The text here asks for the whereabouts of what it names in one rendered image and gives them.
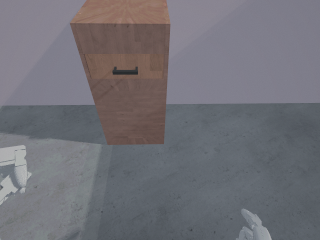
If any drawer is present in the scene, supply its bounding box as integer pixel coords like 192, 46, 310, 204
85, 54, 164, 79

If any right robot hand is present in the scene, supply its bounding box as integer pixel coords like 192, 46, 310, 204
235, 208, 272, 240

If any cabinet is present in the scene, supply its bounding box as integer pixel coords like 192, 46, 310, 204
70, 0, 171, 145

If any left robot hand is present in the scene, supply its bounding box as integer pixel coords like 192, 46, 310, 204
0, 145, 32, 207

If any handle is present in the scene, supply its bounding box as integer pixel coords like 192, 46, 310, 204
112, 66, 138, 75

